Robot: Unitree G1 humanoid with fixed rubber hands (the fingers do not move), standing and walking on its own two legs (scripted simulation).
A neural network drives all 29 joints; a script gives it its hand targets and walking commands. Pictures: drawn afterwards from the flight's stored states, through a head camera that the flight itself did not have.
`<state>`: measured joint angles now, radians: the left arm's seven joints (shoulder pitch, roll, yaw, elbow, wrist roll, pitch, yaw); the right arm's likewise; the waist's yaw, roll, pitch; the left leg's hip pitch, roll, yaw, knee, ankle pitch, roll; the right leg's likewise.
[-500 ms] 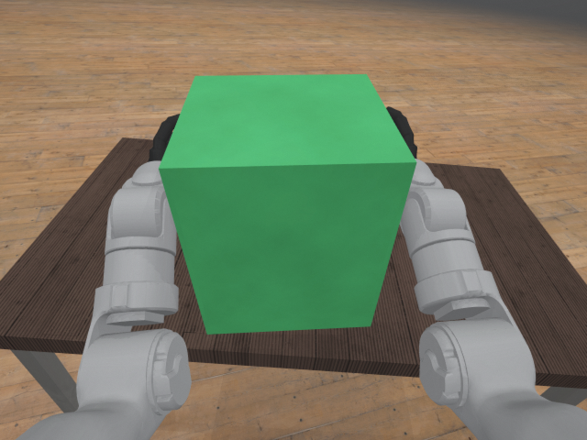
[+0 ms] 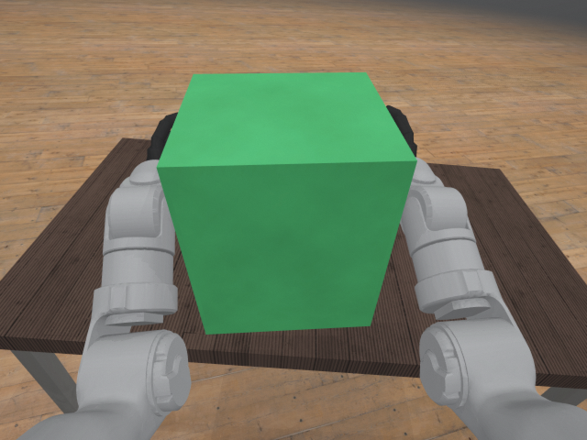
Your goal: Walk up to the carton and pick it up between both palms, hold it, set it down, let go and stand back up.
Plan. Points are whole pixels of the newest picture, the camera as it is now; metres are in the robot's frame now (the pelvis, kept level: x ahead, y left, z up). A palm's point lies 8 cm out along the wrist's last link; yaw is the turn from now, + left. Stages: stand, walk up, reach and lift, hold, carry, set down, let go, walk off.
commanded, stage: hold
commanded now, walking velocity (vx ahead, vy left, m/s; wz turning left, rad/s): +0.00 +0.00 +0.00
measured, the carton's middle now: (285, 204) +0.35 +0.02 +0.20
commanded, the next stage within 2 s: none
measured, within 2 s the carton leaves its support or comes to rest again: neither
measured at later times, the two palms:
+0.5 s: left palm (161, 169) +0.38 +0.18 +0.22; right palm (398, 163) +0.39 -0.12 +0.24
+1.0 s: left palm (161, 169) +0.38 +0.18 +0.23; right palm (398, 163) +0.39 -0.12 +0.24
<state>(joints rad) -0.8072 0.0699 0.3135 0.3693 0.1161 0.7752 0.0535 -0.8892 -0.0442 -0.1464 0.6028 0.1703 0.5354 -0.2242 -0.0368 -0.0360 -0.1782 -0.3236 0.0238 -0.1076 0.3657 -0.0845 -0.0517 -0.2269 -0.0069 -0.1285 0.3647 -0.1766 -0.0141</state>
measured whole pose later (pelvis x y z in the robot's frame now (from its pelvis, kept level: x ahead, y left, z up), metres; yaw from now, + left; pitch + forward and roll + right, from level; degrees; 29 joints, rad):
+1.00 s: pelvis +0.00 +0.00 +0.00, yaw +0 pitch +2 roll -1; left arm -0.80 0.07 0.31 0.33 0.12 0.79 0.06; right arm -0.89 -0.05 -0.14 0.59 0.19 0.55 -0.23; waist -0.04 -0.03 -0.18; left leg -0.32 0.02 -0.11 0.37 -0.09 -0.05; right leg -0.23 -0.01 -0.13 0.36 -0.18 -0.01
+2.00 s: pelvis +0.00 +0.00 +0.00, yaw +0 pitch +2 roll -1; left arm -0.80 0.07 0.31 0.33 0.12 0.80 0.06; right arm -0.89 -0.05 -0.13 0.59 0.19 0.55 -0.23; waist -0.04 -0.03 -0.19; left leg -0.32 0.02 -0.11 0.37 -0.09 -0.05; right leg -0.23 -0.01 -0.13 0.36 -0.18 -0.01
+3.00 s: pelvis +0.00 +0.00 +0.00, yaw +0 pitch +2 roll -1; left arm -0.80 0.07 0.31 0.33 0.12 0.80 0.06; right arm -0.89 -0.05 -0.13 0.59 0.19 0.56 -0.23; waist -0.04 -0.03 -0.19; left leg -0.32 0.02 -0.11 0.37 -0.09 -0.05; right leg -0.23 -0.01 -0.13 0.36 -0.18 -0.01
